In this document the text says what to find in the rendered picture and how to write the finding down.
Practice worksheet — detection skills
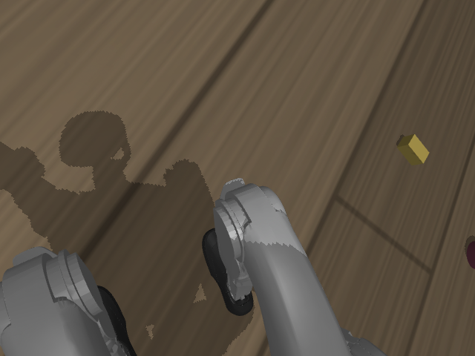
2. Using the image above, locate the right robot foot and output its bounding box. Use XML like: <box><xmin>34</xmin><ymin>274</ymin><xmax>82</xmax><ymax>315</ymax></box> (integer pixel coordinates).
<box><xmin>202</xmin><ymin>228</ymin><xmax>253</xmax><ymax>316</ymax></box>

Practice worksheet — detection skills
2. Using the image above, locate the left robot foot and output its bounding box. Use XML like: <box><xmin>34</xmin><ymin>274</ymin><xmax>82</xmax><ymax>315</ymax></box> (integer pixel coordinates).
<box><xmin>97</xmin><ymin>286</ymin><xmax>137</xmax><ymax>356</ymax></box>

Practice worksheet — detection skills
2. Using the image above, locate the right robot hand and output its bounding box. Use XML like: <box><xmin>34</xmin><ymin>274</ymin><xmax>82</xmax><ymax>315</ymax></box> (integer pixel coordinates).
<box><xmin>341</xmin><ymin>328</ymin><xmax>387</xmax><ymax>356</ymax></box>

